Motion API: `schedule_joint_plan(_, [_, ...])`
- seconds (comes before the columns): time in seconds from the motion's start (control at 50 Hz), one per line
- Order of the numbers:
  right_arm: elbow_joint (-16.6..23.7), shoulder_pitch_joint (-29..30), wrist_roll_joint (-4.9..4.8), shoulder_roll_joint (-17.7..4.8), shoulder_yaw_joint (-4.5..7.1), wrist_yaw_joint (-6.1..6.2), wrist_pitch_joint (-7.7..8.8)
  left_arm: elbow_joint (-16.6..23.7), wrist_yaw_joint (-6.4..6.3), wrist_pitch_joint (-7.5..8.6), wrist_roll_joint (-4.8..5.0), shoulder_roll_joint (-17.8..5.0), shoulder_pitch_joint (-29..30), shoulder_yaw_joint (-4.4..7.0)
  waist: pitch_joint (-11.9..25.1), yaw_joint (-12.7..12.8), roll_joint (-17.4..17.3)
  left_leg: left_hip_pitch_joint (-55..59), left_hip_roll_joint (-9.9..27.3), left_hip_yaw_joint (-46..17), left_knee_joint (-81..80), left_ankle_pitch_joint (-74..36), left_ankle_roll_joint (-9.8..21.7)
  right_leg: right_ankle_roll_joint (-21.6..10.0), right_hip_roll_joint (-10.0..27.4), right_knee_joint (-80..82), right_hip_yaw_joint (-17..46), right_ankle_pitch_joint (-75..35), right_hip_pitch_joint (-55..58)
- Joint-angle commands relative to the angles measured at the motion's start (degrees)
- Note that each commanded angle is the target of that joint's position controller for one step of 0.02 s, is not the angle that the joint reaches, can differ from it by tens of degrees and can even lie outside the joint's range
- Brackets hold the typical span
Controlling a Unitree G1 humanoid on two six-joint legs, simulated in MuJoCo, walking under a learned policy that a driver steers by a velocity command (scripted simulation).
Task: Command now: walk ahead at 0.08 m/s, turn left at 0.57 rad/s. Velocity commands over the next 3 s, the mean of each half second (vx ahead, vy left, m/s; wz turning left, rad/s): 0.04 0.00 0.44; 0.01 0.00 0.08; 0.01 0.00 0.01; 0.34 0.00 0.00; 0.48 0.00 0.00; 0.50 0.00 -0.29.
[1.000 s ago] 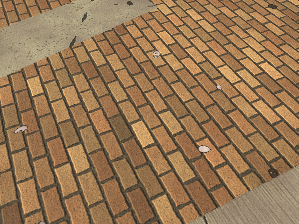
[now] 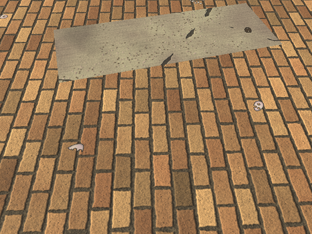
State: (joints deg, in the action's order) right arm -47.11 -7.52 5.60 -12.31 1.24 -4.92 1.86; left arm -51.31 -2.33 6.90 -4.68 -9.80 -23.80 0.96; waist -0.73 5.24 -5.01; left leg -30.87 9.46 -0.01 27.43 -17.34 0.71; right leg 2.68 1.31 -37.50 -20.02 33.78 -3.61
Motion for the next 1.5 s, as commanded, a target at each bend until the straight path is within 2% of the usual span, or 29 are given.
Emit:
schedule_joint_plan(0.02, [3.1, 7.0, 0.84, -2.8, 0.65, 0.28, 0.19, -1.3, -1.27, -0.77, 0.45, -6.9, -7.9, 1.44, -7.4, 3.6, 3.8, -8.6, 1.6, 0.7, -7.2, 2.0, 0.3, -7.6, 18.7, 4.1, 13.8, -17.0, 4.3])
schedule_joint_plan(0.04, [2.4, 7.2, 0.57, -3.3, 1.0, 0.52, 0.41, -2.2, -1.51, -1.25, 0.13, -6.7, -9.2, 1.34, -7.3, 4.1, 3.4, -6.5, 1.3, 1.4, -7.4, 0.5, 0.8, -6.7, 18.8, 1.8, 13.5, -15.2, 3.6])
schedule_joint_plan(0.06, [2.6, 6.5, -11.02, -6.8, 3.55, -0.09, -0.43, -0.3, -2.63, -4.24, 9.21, -13.8, 2.7, 5.3, -9.3, -0.5, 6.8, 1.7, -6.2, 3.6, -7.3, 4.3, 1.0, -6.5, 15.0, -14.8, 8.2, -29.5, -7.7])
schedule_joint_plan(0.08, [-1.6, -5.5, -9.74, -8.7, 4.86, 0.43, -0.1, 0.5, -2.22, -4.98, 9.39, -11.9, 0.6, 4.34, 2.7, -5.7, 0.1, 20.2, -11.7, 9.8, -7.8, -8.9, 2.1, -4.6, 11.2, -30.6, 2.6, -33.2, -11.9])
schedule_joint_plan(0.1, [-5.4, -16.1, -7.64, -13.0, 6.78, 1.79, -0.43, 0.5, -1.52, -4.27, 8.29, -9.4, -0.8, 3.68, 9.4, -10.1, -3.9, 43.6, -6.6, 5.2, -4.1, -33.1, 6.3, 0.5, 5.7, -49.4, 1.4, -9.6, -29.2])
schedule_joint_plan(0.12, [-6.1, -20.7, -5.49, -18.7, 7.24, 2.57, -0.39, 3.1, -0.7, -3.43, 7.71, -7.3, -0.7, 2.8, 16.5, -11.5, -12.0, 63.9, 6.8, -9.0, 11.0, -65.7, 14.5, 4.8, 1.6, -76.4, 7.7, 23.7, -50.6])
schedule_joint_plan(0.14, [-4.3, -22.1, -5.85, -19.9, 7.04, 2.77, -0.61, 7.1, 0.44, -1.65, 9.2, -8.0, 2.1, 1.88, 30.6, -14.2, -12.8, 70.6, 14.3, -20.9, 11.2, -68.0, 25.0, 6.0, 1.8, -84.5, 18.5, 21.3, -55.8])
schedule_joint_plan(0.16, [-2.1, -19.0, -6.41, -17.4, 6.26, 4.3, -1.99, 10.7, 0.39, -1.35, 9.21, -7.6, 7.9, 1.19, 31.8, -14.2, -8.7, 67.6, 14.5, -21.4, 6.9, -49.4, 25.8, 5.2, 3.8, -83.8, 21.9, 18.3, -60.2])
schedule_joint_plan(0.18, [-1.0, -14.4, -6.75, -15.7, 5.43, 5.61, -3.21, 11.9, -0.33, -1.8, 8.22, -6.5, 9.0, 0.45, 29.5, -11.6, -2.5, 58.9, 14.9, -22.6, 4.0, -31.0, 23.7, 4.5, 5.4, -81.0, 23.1, 12.4, -61.4])
schedule_joint_plan(0.2, [2.2, -8.6, -5.78, -14.1, 4.46, 6.33, -3.95, 10.5, -1.45, -3.12, 7.55, -6.7, 8.3, 0.36, 24.6, -9.1, 5.3, 44.2, 16.5, -23.4, -0.3, -18.7, 22.5, 3.7, 6.0, -75.8, 23.7, 4.8, -56.7])
schedule_joint_plan(0.22, [3.2, -3.1, -4.88, -13.4, 3.61, 6.44, -4.41, 9.6, -2.58, -5.18, 6.91, -6.5, 6.5, 0.8, 18.6, -4.7, 6.9, 28.4, 17.8, -24.6, -3.8, -11.7, 22.6, 3.8, 5.6, -71.9, 23.7, 2.1, -50.7])
schedule_joint_plan(0.24, [3.6, -2.8, -4.09, -13.4, 3.35, 6.33, -3.9, 8.9, -3.18, -6.69, 6.26, -8.9, 5.5, 1.82, 13.9, -3.7, 6.3, 17.8, 15.0, -22.3, -6.9, -0.6, 21.0, 3.1, 4.4, -65.5, 23.5, -5.6, -46.1])
schedule_joint_plan(0.28, [3.7, -0.7, -3.7, -13.7, 2.78, 6.9, -3.22, 10.7, -4.07, -8.25, 4.8, -8.2, 8.6, 1.96, 6.5, -2.3, 2.4, 6.6, 7.3, -14.0, -8.0, 3.6, 17.8, 3.5, 1.7, -55.6, 22.0, -14.8, -41.8])
schedule_joint_plan(0.34, [3.9, 0.5, -4.72, -11.0, 2.06, 9.07, -3.71, 12.4, -2.94, -7.8, 3.96, -5.4, 12.9, 1.07, 8.4, -2.7, -0.3, 7.4, 0.2, -7.1, -6.0, 3.6, 13.1, 3.7, 0.6, -29.3, 21.0, -29.4, -32.3])
schedule_joint_plan(0.36, [4.0, 0.3, -4.9, -11.1, 2.04, 9.46, -4.01, 13.0, -2.3, -7.77, 4.18, -4.4, 14.8, 0.7, 9.4, -3.2, -2.0, 8.0, 0.7, -7.5, -6.3, 5.1, 13.2, 4.3, 0.3, -24.3, 21.0, -30.7, -28.7])
schedule_joint_plan(0.42, [4.5, 0.9, -5.17, -11.3, 2.83, 8.72, -3.96, 13.2, -0.53, -8.24, 5.05, -6.8, 16.2, 1.82, 7.9, -3.9, -4.6, 4.7, 2.5, -11.1, -8.7, 25.1, 12.6, 3.5, 0.8, -12.3, 21.8, -28.8, -18.9])
schedule_joint_plan(0.48, [3.5, -0.9, -5.39, -6.8, 2.04, 7.41, -3.4, 11.2, 0.24, -8.44, 4.29, -8.1, 13.3, 3.41, 3.6, -3.4, -5.0, 2.8, 0.3, -13.1, -5.2, 36.3, 8.8, -0.4, -0.7, 1.6, 18.7, -24.6, -10.0])
schedule_joint_plan(0.5, [1.9, -5.0, -5.14, -3.9, 1.31, 7.19, -3.26, 10.8, 0.55, -7.98, 3.66, -7.8, 12.3, 3.47, 2.5, -3.7, -2.6, 2.9, -3.0, -12.4, -1.8, 41.3, 5.5, -1.5, 1.1, 8.9, 20.3, -27.4, -7.2])
schedule_joint_plan(0.52, [1.0, -11.1, -3.9, -1.5, 1.0, 7.03, -3.01, 11.1, 0.73, -7.36, 2.2, -11.7, 11.1, 3.96, 4.9, -7.3, 9.6, 0.3, -9.5, -8.0, 11.1, 48.1, 1.0, -4.5, 10.8, 9.1, 30.6, -40.1, -2.2])
schedule_joint_plan(0.54, [2.1, -10.6, -4.78, -2.7, 1.68, 7.36, -2.44, 10.6, 1.23, -7.2, 1.79, -10.5, 10.7, 3.55, 5.3, -8.0, 19.8, -4.3, -11.9, -6.5, 17.0, 52.0, -1.8, -12.8, 17.5, 15.3, 40.8, -39.1, -3.4])
schedule_joint_plan(0.56, [3.2, -5.5, -5.5, -6.9, 2.91, 7.56, -2.4, 10.1, 1.87, -6.36, 1.18, -10.0, 10.9, 3.64, 3.4, -5.9, 20.6, -4.3, -9.6, -7.6, 20.4, 51.9, -2.9, -17.6, 19.3, 21.2, 48.0, -22.9, -9.6])
schedule_joint_plan(0.58, [3.0, -2.3, -5.94, -9.5, 4.13, 7.9, -3.02, 10.2, 1.94, -5.73, 1.47, -8.7, 13.6, 3.47, 1.2, -5.8, 16.8, -3.7, -8.0, -7.9, 23.2, 48.5, -3.1, -16.7, 17.5, 22.5, 46.9, -12.4, -12.3])
schedule_joint_plan(0.64, [-0.6, -4.8, -4.73, -4.9, 3.83, 7.57, -4.59, 9.9, 1.1, -5.67, 3.18, -6.7, 20.6, 3.02, 1.0, -8.5, 15.6, 8.4, -6.8, -5.1, 19.5, 39.0, -4.1, -10.3, 10.5, 23.2, 34.8, -6.4, -21.3])
schedule_joint_plan(0.72, [-3.3, -4.8, -4.72, -1.9, 3.22, 6.83, -3.39, 5.8, 0.7, -5.67, 3.85, -5.0, 14.2, 2.38, 2.6, -7.2, 12.5, 17.8, -9.0, -1.3, 2.4, 30.7, -3.6, -8.4, 6.8, 18.5, 28.7, -10.0, -17.6])
schedule_joint_plan(0.76, [-3.9, -6.2, -4.29, -3.9, 3.37, 6.77, -3.09, 4.2, 1.13, -5.02, 4.04, -4.7, 11.5, 2.17, 4.0, -6.9, 10.9, 21.9, -5.8, -4.6, -0.4, 25.4, -2.8, -6.2, 6.6, 15.5, 28.9, -15.0, -15.9])
schedule_joint_plan(0.78, [-5.4, -6.0, -5.19, -6.8, 4.12, 6.76, -3.08, 4.3, 1.5, -4.65, 4.23, -5.6, 9.5, 2.49, 3.0, -4.2, 5.6, 20.9, -6.2, -4.6, 1.5, 26.8, -1.3, -5.4, 4.4, 15.8, 26.6, -19.0, -15.9])
schedule_joint_plan(0.86, [-7.8, -5.9, -5.29, -3.8, 3.51, 6.6, -2.31, 2.6, 0.97, -5.35, 4.64, -6.2, 11.4, 3.02, 2.4, -5.4, 3.0, 17.2, -6.6, -4.5, -1.7, 25.5, -1.6, -4.7, 2.3, 11.2, 22.1, -27.6, -9.1])
schedule_joint_plan(1.44, [-14.1, -7.5, -5.61, -2.3, 3.14, 7.9, -2.45, -7.5, 0.51, -7.07, 5.07, -6.1, 11.3, 3.42, -1.4, -5.4, 4.7, 19.6, -7.5, -1.7, -2.9, 23.2, -2.4, -3.8, 0.9, 11.4, 20.5, -31.8, -5.6])
schedule_joint_plan(1.5, [-14.3, -8.1, -6.5, -1.8, 3.29, 8.14, -2.53, -8.4, 0.1, -7.48, 6.07, -7.8, 9.4, 4.28, -2.1, -4.6, 7.4, 15.4, -11.4, 3.0, 2.9, 44.5, -1.1, -6.8, 0.9, 13.4, 22.6, -1.5, -7.2])
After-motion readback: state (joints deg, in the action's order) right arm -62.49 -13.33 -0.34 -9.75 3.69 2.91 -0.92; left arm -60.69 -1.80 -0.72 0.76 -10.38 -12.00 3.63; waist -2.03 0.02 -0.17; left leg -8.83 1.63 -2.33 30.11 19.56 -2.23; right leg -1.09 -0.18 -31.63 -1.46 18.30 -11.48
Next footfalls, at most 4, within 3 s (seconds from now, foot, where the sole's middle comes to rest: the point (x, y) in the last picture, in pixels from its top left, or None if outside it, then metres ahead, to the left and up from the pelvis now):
0.10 left None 0.19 0.14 -0.87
0.50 right None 0.27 -0.10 -0.87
2.20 right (168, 197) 0.68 0.03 -0.87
2.76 left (115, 147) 0.93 0.33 -0.87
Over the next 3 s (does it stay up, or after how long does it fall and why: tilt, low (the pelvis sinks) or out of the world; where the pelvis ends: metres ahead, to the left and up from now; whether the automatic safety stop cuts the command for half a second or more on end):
stays up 0.90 0.23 -0.08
